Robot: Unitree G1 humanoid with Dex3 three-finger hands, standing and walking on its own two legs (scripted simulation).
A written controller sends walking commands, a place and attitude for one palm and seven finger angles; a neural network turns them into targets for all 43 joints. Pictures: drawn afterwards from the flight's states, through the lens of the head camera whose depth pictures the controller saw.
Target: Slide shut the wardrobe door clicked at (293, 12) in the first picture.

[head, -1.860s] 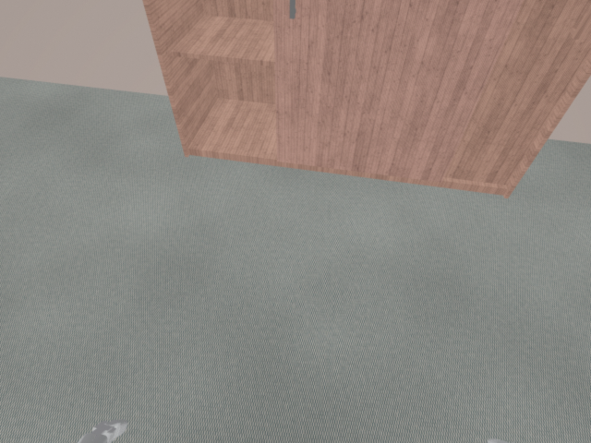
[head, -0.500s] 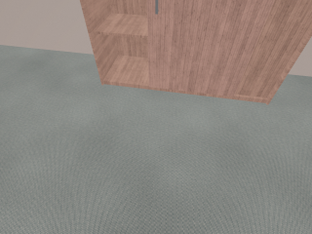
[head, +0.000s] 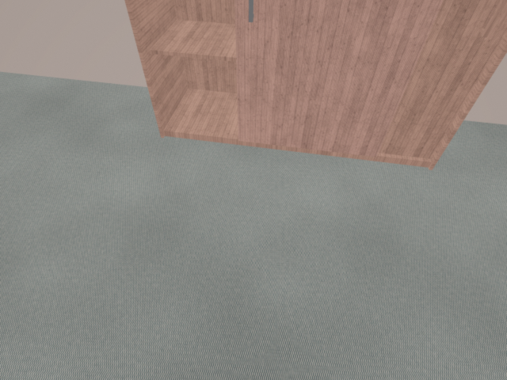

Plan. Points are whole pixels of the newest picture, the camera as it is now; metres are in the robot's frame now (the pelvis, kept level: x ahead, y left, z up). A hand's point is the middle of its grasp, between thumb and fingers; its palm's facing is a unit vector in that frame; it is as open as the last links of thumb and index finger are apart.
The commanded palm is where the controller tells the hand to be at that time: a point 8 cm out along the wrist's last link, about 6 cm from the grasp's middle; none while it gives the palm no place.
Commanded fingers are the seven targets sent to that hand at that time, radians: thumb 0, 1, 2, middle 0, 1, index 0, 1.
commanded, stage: look at it before walking up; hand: right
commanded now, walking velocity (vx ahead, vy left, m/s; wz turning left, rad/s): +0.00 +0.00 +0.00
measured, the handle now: out of the picture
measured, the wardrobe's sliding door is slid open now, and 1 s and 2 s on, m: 0.49 0.49 0.49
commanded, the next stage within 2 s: walk to a spot facing it in 0.18 s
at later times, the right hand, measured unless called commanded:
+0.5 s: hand out of the picture +0.06 -0.22 -0.18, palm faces -0.05 +0.97 -0.25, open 7.4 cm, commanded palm none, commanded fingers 0.00 -0.90 -0.90 0.20 0.30 0.20 0.30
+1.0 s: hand (313, 337) +0.25 -0.10 -0.18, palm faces -0.25 +0.95 -0.19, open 7.4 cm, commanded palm none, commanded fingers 0.00 -0.90 -0.90 0.20 0.30 0.20 0.30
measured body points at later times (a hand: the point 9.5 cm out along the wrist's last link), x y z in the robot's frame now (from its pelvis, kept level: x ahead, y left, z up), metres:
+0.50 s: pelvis +0.03 +0.00 -0.01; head +0.02 +0.00 +0.44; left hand +0.06 +0.28 -0.15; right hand +0.07 -0.27 -0.16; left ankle +0.00 +0.12 -0.75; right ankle -0.01 -0.13 -0.75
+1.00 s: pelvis +0.18 +0.07 -0.01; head +0.20 +0.07 +0.44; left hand +0.16 +0.32 -0.16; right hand +0.26 -0.15 -0.17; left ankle +0.14 +0.15 -0.75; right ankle +0.23 -0.06 -0.67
